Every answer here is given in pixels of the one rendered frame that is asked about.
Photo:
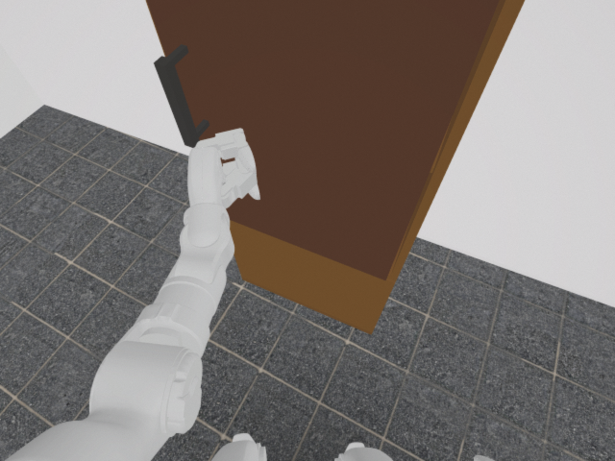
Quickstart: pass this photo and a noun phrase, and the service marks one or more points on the left robot shin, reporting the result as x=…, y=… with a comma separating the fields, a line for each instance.
x=242, y=436

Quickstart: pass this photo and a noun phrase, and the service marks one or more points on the robot left thigh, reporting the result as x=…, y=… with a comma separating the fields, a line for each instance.
x=245, y=450

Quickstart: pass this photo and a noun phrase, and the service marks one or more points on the handle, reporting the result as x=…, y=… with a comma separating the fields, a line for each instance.
x=172, y=87

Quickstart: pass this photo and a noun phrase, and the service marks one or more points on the left robot upper arm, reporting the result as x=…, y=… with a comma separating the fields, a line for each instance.
x=144, y=394

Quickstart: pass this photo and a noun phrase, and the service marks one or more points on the robot left forearm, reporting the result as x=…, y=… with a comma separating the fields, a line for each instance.
x=182, y=311

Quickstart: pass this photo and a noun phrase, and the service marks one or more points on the cupboard door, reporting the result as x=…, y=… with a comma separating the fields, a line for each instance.
x=344, y=104

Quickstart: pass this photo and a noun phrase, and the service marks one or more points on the left robot hand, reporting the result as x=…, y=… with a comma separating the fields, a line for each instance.
x=205, y=174

